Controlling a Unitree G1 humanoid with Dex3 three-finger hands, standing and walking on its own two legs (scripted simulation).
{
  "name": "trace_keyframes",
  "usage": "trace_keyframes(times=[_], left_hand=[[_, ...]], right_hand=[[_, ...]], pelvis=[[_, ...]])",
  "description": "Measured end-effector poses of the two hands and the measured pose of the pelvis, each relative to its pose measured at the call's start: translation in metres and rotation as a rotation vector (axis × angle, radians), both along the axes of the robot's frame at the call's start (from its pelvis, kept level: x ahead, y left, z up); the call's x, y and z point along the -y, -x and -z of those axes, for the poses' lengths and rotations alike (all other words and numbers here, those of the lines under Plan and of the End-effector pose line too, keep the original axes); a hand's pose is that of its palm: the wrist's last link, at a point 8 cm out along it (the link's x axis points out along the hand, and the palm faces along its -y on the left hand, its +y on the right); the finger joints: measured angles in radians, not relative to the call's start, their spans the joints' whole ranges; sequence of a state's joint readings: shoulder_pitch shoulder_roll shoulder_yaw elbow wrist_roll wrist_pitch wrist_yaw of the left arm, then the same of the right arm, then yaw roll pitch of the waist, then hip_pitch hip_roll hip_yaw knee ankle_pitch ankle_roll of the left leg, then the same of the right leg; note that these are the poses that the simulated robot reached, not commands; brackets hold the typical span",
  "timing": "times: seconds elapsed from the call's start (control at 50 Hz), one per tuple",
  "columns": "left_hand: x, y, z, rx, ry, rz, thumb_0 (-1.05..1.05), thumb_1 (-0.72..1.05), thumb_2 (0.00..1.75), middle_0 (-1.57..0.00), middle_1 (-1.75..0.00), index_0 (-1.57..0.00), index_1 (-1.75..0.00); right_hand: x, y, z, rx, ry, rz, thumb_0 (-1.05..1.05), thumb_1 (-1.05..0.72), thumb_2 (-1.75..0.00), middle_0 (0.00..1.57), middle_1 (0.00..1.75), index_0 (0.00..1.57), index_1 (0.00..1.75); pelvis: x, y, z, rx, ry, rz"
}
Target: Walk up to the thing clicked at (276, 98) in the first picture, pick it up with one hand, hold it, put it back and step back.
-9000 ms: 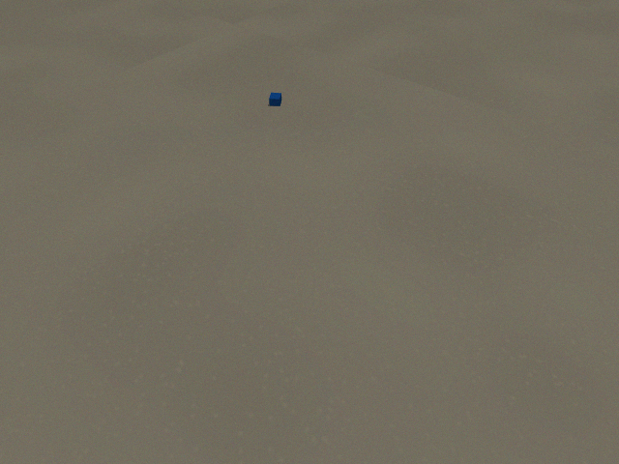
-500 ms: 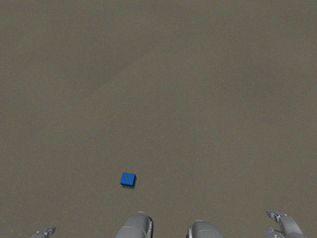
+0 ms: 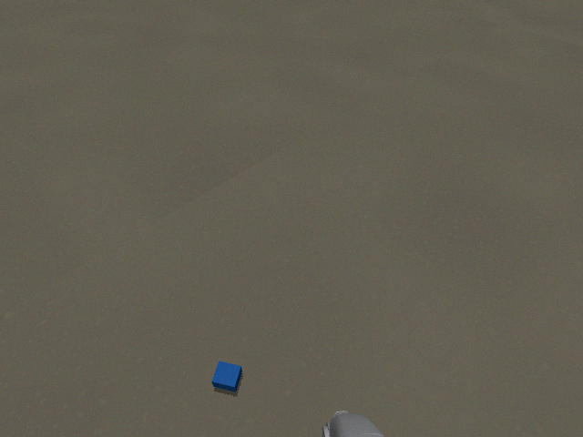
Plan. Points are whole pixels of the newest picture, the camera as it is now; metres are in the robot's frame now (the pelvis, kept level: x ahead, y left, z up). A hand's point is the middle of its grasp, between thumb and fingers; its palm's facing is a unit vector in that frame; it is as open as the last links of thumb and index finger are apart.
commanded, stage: walk up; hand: left
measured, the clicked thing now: (227, 376) +0.45 +0.19 -0.74
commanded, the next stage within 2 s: none
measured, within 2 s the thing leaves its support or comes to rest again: neither
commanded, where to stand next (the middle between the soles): +0.05 -0.04 m, yaw -6 degrees
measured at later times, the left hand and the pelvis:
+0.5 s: hand (109, 432) +0.17 +0.29 -0.16, palm faces -0.04 -0.89 -0.46, open 7.4 cm; pelvis +0.00 +0.02 -0.04, yaw -1 degrees
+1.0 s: hand out of the picture +0.05 +0.27 -0.15, palm faces -0.15 -0.90 -0.40, open 7.4 cm; pelvis -0.04 -0.01 -0.02, yaw -8 degrees
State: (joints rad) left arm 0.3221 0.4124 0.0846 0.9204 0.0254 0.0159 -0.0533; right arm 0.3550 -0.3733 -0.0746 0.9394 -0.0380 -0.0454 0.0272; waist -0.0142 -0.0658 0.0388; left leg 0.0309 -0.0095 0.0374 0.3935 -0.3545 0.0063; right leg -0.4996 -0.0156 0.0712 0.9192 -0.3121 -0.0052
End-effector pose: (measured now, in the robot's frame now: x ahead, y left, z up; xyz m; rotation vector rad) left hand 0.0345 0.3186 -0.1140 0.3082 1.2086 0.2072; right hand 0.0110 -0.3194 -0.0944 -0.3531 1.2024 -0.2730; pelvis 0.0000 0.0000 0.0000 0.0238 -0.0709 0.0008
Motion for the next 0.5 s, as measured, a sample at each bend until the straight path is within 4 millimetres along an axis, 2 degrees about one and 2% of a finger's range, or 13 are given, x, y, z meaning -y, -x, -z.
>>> trace_keyframes(times=[0.08, 0.16, 0.24, 0.3, 0.4, 0.5], left_hand=[[0.010, -0.034, 0.002, -0.002, -0.005, 0.051, 0.01, 0.90, 0.90, -0.20, -0.30, -0.21, -0.30], [0.023, -0.073, 0.009, 0.020, -0.048, 0.060, 0.01, 0.90, 0.90, -0.20, -0.30, -0.21, -0.30], [0.037, -0.099, 0.003, 0.069, -0.068, 0.088, 0.00, 0.90, 0.90, -0.20, -0.30, -0.21, -0.30], [0.036, -0.110, -0.003, 0.099, -0.087, 0.099, 0.00, 0.90, 0.90, -0.21, -0.30, -0.21, -0.30], [0.017, -0.120, -0.007, 0.141, -0.129, 0.111, 0.00, 0.90, 0.90, -0.21, -0.30, -0.21, -0.30], [-0.012, -0.126, 0.008, 0.206, -0.122, 0.123, 0.00, 0.90, 0.90, -0.21, -0.30, -0.21, -0.30]], right_hand=[[0.010, -0.022, 0.008, 0.020, -0.001, 0.008, 0.01, -0.90, -0.90, 0.20, 0.30, 0.21, 0.30], [0.020, -0.055, 0.036, 0.011, -0.024, 0.029, 0.01, -0.90, -0.90, 0.20, 0.30, 0.21, 0.30], [0.010, -0.085, 0.051, 0.001, -0.060, 0.010, 0.01, -0.90, -0.90, 0.20, 0.30, 0.20, 0.29], [0.000, -0.097, 0.054, 0.002, -0.085, -0.009, 0.00, -0.90, -0.90, 0.20, 0.30, 0.20, 0.29], [-0.013, -0.092, 0.059, -0.002, -0.079, -0.011, 0.00, -0.90, -0.90, 0.20, 0.30, 0.20, 0.29], [-0.026, -0.060, 0.058, -0.017, -0.016, -0.023, 0.00, -0.90, -0.90, 0.20, 0.30, 0.20, 0.29]], pelvis=[[0.006, -0.019, 0.007, 0.006, -0.005, 0.028], [0.017, -0.039, 0.024, -0.001, 0.014, 0.049], [0.017, -0.035, 0.024, -0.008, 0.021, 0.055], [0.013, -0.031, 0.022, -0.018, 0.020, 0.052], [-0.002, -0.022, 0.027, -0.028, 0.027, 0.042], [-0.024, -0.001, 0.043, -0.022, 0.030, 0.021]])
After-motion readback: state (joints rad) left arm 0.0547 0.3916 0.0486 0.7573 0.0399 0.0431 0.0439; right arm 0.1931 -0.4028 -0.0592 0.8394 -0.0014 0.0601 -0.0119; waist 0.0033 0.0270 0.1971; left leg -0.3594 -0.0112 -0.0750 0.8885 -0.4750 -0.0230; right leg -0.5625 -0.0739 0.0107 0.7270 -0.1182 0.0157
